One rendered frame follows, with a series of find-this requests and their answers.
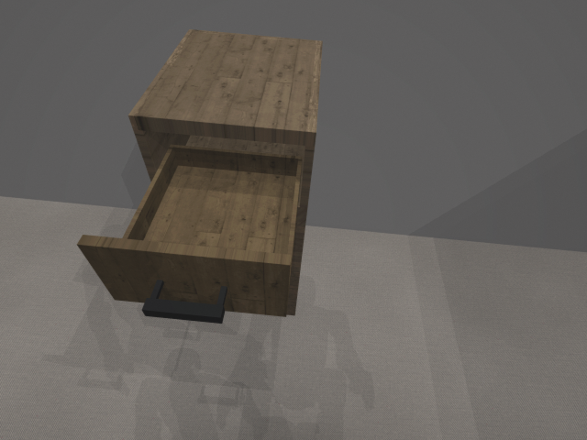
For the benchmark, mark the handle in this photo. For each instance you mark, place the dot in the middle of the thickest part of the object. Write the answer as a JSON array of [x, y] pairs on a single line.
[[192, 311]]

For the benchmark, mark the cabinet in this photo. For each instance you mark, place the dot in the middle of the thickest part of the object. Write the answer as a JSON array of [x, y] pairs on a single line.
[[235, 91]]

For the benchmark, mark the drawer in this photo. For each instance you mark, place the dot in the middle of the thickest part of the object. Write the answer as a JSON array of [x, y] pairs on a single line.
[[211, 217]]

